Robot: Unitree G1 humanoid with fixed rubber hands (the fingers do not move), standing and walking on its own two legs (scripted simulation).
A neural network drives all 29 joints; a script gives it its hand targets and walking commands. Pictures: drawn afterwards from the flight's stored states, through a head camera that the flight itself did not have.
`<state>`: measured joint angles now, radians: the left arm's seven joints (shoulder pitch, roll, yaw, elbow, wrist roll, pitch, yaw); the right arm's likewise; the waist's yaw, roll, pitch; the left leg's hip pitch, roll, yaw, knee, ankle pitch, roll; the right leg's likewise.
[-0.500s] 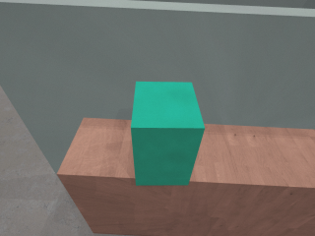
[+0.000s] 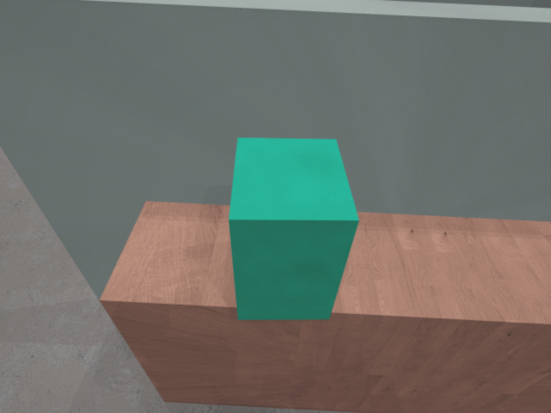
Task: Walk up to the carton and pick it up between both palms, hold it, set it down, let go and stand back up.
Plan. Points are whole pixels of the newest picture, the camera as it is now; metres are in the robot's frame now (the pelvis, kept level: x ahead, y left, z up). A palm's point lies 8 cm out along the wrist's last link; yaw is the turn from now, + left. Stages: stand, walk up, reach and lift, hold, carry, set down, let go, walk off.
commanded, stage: stand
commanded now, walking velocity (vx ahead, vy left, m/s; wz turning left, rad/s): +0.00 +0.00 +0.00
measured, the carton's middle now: (285, 232) +0.42 +0.00 +0.02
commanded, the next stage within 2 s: none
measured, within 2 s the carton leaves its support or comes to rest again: neither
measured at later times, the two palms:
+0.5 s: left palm out of the picture +0.07 +0.28 -0.12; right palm out of the picture +0.07 -0.27 -0.11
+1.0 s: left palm out of the picture +0.07 +0.28 -0.12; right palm out of the picture +0.07 -0.27 -0.11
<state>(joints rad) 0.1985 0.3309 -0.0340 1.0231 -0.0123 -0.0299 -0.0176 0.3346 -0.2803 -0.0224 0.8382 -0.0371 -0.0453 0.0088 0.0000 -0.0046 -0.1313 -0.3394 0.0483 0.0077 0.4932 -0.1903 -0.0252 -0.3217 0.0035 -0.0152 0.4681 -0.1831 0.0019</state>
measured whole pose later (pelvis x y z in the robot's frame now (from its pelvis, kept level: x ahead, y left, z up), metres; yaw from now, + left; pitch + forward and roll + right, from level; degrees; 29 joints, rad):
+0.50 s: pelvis +0.00 +0.00 +0.00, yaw +0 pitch +2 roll -1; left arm 0.20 0.33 -0.03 1.03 -0.01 -0.03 -0.02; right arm 0.31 -0.28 -0.02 0.86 -0.03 -0.04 0.01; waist 0.00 0.00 -0.11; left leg -0.34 0.05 0.01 0.49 -0.19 -0.03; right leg -0.32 0.00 -0.02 0.47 -0.18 0.00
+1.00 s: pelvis +0.00 +0.00 +0.00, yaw +0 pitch +2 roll -1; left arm 0.20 0.33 -0.03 1.03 -0.01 -0.03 -0.02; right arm 0.30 -0.28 -0.02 0.87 -0.03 -0.04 0.01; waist 0.00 0.00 -0.10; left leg -0.34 0.05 0.01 0.49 -0.19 -0.03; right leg -0.32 0.00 -0.02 0.47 -0.18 0.00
